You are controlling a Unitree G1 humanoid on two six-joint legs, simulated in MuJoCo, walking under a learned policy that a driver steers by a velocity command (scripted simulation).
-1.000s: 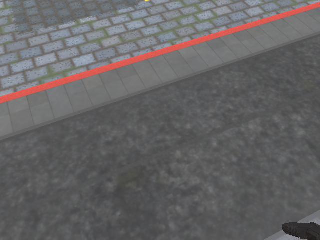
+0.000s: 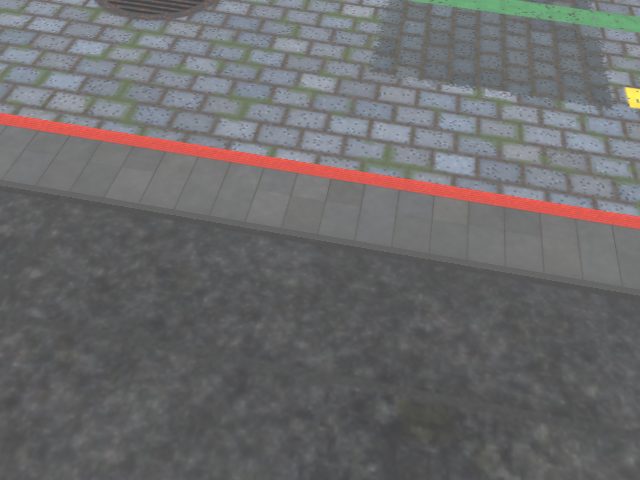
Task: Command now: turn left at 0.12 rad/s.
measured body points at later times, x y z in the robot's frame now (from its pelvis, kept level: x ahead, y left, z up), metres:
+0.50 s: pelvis +0.10 +0.02 +0.00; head +0.11 +0.03 +0.45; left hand +0.23 +0.28 -0.12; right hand +0.14 -0.27 -0.10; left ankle +0.06 +0.13 -0.74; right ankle +0.04 -0.12 -0.67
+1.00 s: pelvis +0.42 -0.15 -0.02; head +0.45 -0.16 +0.43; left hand +0.63 +0.05 -0.15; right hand +0.39 -0.44 -0.12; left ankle +0.49 +0.02 -0.64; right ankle +0.41 -0.16 -0.74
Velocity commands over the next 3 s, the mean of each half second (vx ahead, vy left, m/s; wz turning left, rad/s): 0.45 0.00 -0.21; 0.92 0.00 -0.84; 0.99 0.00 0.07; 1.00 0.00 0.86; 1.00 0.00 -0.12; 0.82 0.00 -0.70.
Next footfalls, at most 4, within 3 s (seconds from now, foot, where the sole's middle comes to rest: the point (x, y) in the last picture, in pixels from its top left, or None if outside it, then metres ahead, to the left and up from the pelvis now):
0.10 right None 0.03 -0.14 -0.78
0.82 right None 0.45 -0.18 -0.78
1.30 left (472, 320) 0.88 -0.36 -0.78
1.72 right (596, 248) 1.13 -0.74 -0.78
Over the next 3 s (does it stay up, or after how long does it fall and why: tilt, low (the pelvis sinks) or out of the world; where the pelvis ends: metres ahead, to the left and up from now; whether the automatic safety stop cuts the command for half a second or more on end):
stays up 2.16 -0.82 -0.17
